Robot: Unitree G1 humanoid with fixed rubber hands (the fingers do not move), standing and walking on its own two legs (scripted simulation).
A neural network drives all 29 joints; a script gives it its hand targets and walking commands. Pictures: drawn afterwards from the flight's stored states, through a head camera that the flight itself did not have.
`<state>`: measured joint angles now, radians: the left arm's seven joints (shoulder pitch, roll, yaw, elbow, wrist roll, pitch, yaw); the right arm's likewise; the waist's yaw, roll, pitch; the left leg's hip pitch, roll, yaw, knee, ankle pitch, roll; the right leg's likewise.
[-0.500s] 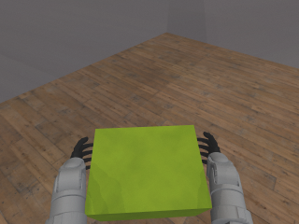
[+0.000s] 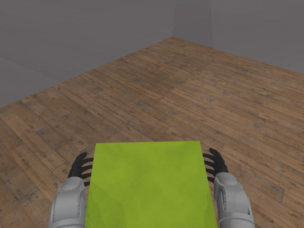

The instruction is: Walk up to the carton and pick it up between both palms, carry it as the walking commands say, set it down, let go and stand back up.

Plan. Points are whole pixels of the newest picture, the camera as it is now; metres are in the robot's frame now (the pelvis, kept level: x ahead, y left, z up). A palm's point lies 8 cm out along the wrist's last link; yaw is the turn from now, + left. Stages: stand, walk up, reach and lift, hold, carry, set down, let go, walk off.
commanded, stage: hold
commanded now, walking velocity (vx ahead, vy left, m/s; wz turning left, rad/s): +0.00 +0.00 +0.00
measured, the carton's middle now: (149, 190) +0.27 +0.01 -0.05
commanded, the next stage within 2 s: carry in 0.72 s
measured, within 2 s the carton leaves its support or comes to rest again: neither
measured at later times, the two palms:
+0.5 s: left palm (75, 179) +0.26 +0.21 +0.02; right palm (217, 175) +0.27 -0.17 +0.04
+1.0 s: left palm (84, 171) +0.27 +0.18 +0.05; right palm (229, 177) +0.26 -0.19 +0.05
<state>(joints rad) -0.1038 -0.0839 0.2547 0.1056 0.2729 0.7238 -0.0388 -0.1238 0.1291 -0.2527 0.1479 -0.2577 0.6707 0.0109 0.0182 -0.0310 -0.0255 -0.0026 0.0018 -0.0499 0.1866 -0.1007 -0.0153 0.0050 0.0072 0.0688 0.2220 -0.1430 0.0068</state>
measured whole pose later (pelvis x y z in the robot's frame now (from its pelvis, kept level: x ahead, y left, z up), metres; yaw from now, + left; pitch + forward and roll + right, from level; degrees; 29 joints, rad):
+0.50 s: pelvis -0.01 +0.01 +0.00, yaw +0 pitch -5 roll +0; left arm -0.21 -0.07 0.30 0.24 0.29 0.69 -0.06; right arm -0.23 0.12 -0.29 0.24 -0.29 0.67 0.00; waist 0.01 -0.03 0.00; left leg -0.04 -0.01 -0.04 0.23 -0.11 0.00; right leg -0.03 -0.01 0.08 0.25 -0.14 0.02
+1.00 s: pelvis -0.04 -0.01 -0.03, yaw -5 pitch -1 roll +1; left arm -0.29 0.01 0.25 0.03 0.13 0.93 0.04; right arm -0.31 0.10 -0.21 0.02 -0.15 0.91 -0.14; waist 0.03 -0.02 -0.04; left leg -0.34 0.03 0.02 0.65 -0.29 -0.03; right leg -0.37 0.03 0.06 0.69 -0.32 0.00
